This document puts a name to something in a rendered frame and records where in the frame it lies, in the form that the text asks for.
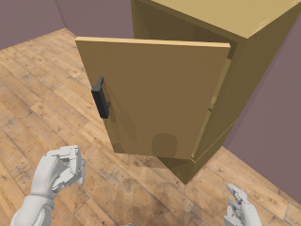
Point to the robot left forearm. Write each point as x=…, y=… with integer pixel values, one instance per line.
x=35, y=211

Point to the cupboard door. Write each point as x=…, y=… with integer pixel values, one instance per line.
x=159, y=90

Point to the handle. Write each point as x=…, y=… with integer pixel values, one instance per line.
x=99, y=99

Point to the robot right hand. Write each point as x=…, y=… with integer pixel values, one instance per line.
x=245, y=212

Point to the robot left hand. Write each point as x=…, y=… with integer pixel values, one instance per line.
x=72, y=168

